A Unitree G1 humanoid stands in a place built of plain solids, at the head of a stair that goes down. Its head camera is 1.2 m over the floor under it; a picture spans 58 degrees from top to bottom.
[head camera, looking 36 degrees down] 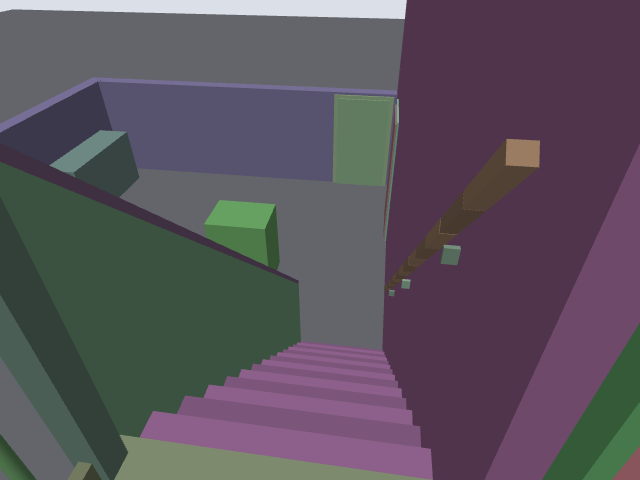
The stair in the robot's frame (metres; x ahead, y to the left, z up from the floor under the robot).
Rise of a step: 0.20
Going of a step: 0.20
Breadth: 0.97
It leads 8 degrees to the right of straight ahead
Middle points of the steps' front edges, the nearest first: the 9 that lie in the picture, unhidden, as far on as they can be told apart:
0.62 0.14 0.00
0.82 0.11 -0.20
1.02 0.09 -0.40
1.22 0.06 -0.60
1.41 0.03 -0.80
1.61 0.00 -1.00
1.81 -0.03 -1.20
2.01 -0.06 -1.40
2.21 -0.08 -1.60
